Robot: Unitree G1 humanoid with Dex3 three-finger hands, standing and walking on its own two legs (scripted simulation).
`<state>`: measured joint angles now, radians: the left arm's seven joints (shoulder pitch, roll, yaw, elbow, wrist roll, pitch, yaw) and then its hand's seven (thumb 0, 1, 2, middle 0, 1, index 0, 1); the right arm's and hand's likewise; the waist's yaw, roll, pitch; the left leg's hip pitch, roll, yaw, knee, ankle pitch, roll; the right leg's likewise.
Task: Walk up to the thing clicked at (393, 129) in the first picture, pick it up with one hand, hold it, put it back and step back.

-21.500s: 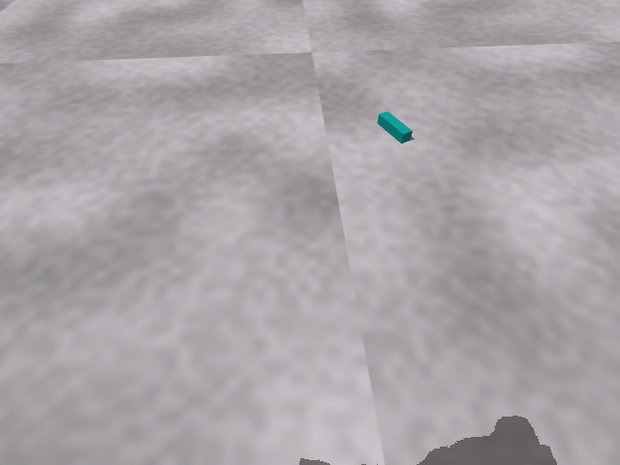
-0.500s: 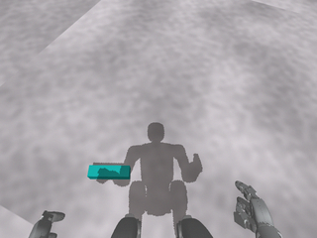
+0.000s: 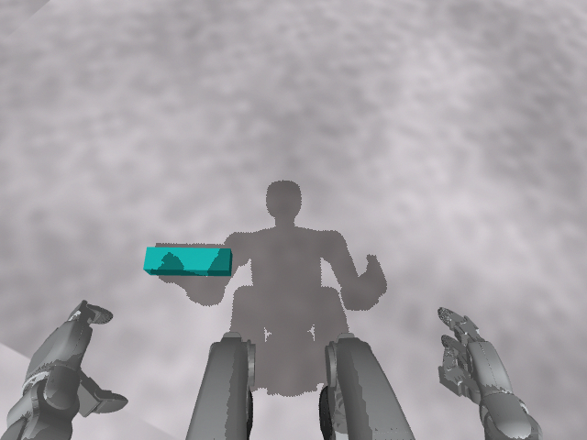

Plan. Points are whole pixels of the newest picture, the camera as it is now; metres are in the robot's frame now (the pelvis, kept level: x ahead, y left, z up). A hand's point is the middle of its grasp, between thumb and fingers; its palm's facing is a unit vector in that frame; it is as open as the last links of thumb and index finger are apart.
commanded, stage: rise first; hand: left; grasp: from above
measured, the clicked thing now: (190, 261) +0.50 +0.26 -0.55
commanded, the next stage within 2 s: none
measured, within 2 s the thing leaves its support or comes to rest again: neither
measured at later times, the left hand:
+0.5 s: hand (134, 300) +0.35 +0.31 -0.31, palm faces -0.50 -0.19 -0.84, open 14.1 cm
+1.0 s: hand (147, 281) +0.41 +0.31 -0.38, palm faces -0.47 -0.01 -0.88, open 14.2 cm
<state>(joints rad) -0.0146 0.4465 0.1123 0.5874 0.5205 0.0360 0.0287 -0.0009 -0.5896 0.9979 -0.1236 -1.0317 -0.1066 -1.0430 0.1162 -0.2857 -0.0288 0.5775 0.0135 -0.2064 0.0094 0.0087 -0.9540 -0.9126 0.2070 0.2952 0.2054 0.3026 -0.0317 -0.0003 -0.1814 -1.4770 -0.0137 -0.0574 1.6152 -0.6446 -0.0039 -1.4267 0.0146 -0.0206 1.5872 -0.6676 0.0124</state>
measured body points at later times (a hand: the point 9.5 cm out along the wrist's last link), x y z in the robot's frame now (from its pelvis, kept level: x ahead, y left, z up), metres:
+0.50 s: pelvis -0.05 +0.00 -0.17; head +0.17 +0.03 +0.21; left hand +0.37 +0.32 -0.26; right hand +0.03 -0.29 -0.30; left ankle +0.04 +0.12 -0.54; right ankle +0.03 -0.13 -0.54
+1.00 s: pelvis -0.05 +0.01 -0.23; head +0.19 +0.07 +0.15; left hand +0.43 +0.31 -0.33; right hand +0.00 -0.28 -0.34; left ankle +0.04 +0.12 -0.54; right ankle +0.03 -0.13 -0.54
